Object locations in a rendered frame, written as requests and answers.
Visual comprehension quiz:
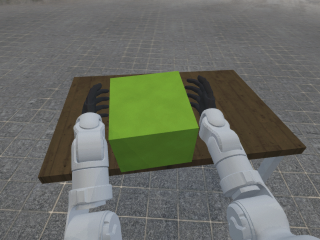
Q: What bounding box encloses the right robot upper arm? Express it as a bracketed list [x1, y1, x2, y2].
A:
[226, 195, 320, 240]

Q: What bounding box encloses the carton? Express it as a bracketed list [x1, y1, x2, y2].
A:
[108, 71, 199, 173]

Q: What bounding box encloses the right robot forearm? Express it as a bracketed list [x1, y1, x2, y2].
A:
[199, 108, 290, 229]

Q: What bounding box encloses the table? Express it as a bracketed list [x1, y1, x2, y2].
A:
[38, 70, 307, 198]

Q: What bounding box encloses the right robot hand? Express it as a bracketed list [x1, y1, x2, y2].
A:
[184, 75, 217, 117]

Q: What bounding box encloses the left robot forearm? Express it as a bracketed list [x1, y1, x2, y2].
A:
[64, 112, 113, 240]

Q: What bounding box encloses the left robot upper arm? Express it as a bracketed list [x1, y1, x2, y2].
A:
[64, 210, 122, 240]

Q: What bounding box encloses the left robot hand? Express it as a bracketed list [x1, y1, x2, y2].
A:
[81, 83, 110, 118]

